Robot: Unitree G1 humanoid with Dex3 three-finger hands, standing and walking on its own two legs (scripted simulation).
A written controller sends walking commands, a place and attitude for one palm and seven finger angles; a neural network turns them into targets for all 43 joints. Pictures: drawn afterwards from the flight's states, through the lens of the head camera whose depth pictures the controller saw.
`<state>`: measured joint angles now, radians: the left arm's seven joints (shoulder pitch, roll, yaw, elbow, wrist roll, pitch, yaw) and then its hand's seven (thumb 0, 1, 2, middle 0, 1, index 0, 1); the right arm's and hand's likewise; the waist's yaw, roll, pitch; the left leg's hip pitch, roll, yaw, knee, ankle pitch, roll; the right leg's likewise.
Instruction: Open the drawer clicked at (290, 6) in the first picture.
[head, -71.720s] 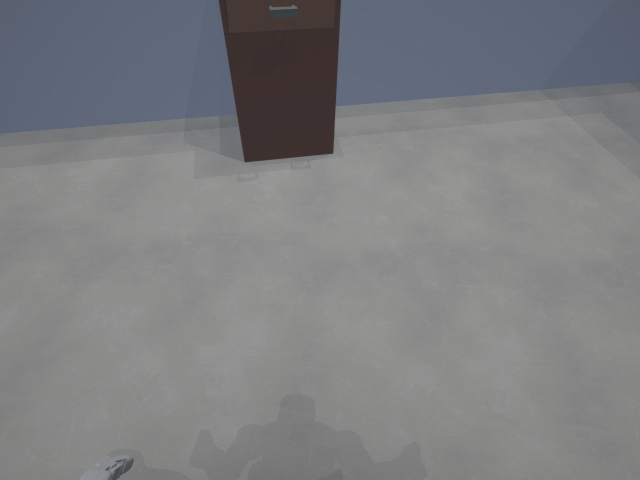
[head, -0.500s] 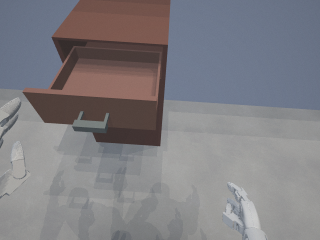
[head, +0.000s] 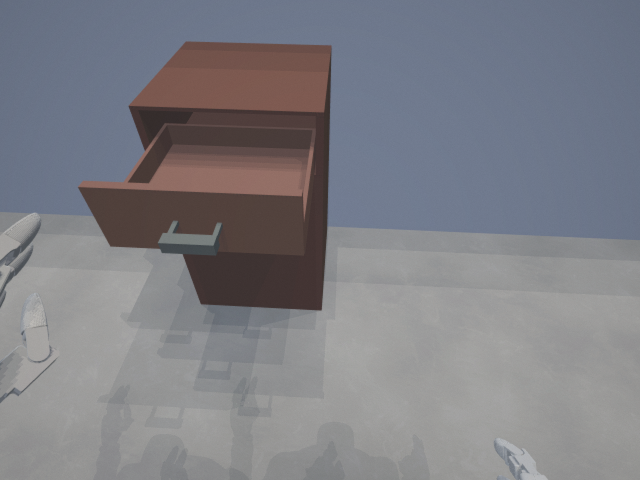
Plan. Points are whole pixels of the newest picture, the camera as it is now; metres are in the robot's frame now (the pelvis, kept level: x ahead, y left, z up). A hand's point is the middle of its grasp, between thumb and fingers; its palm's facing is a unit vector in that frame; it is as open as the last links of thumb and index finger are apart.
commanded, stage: stop stepping back and stand still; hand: left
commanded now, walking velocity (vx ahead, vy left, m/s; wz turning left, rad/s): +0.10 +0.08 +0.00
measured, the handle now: (193, 235) +0.55 +0.27 -0.04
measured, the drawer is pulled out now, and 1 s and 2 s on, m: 0.30 0.30 0.30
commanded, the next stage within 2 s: let the arm hang, fingers relaxed in 0.32 s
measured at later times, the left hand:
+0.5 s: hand (69, 397) +0.19 +0.27 +0.09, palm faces +0.27 -0.81 -0.52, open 7.4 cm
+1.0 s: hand out of the picture -0.06 +0.22 -0.15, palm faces +0.03 -0.97 -0.24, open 7.3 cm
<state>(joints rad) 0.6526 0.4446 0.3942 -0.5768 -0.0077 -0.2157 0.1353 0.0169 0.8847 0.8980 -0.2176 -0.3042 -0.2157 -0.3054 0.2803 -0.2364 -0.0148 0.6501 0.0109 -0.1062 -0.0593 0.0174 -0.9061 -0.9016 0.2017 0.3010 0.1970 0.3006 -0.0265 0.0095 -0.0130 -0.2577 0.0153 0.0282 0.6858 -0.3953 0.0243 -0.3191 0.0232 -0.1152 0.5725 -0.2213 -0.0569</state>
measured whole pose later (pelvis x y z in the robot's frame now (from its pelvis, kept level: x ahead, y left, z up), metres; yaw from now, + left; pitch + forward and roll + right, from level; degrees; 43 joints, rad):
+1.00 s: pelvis -0.02 +0.03 +0.02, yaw +1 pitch -2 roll +0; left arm 0.34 0.20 0.01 1.09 0.01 0.02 0.02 0.00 0.93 0.90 -0.20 -0.30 -0.20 -0.30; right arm 0.33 -0.16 0.01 1.07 -0.01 0.02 -0.02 0.01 -0.91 -0.90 0.20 0.30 0.20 0.30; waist 0.00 0.02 0.08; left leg -0.18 0.00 0.09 0.40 -0.20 0.04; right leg -0.20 -0.01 -0.06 0.39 -0.17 -0.01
